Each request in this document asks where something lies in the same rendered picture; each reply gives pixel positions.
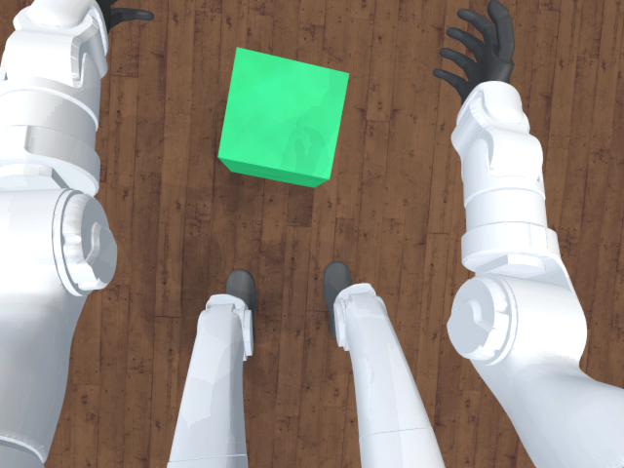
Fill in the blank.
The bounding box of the right robot shin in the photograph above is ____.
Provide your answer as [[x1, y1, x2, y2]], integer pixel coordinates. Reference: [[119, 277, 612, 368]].
[[334, 283, 387, 312]]

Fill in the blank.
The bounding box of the robot left forearm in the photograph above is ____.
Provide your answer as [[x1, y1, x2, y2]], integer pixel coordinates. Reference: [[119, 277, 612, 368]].
[[0, 0, 108, 197]]

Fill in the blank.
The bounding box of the right robot upper arm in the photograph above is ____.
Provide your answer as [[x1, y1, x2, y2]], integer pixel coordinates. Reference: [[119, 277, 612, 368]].
[[447, 273, 624, 468]]

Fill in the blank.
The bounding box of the robot right thigh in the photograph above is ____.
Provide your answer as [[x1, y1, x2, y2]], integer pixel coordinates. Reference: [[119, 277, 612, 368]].
[[333, 292, 446, 468]]

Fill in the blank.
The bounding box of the left robot upper arm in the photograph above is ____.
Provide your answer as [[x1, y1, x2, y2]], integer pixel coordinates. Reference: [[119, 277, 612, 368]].
[[0, 188, 117, 468]]

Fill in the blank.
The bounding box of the carton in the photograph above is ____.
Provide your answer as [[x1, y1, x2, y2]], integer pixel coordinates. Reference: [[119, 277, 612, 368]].
[[217, 47, 349, 188]]

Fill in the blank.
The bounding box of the robot right forearm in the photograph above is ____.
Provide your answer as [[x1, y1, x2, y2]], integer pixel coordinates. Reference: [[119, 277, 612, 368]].
[[451, 81, 587, 339]]

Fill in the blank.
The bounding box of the left robot hand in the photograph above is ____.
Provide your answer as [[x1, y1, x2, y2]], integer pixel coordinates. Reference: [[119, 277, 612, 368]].
[[96, 0, 154, 35]]

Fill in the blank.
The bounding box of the right robot hand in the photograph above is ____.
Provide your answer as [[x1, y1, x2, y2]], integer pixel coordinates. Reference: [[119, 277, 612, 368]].
[[433, 0, 515, 105]]

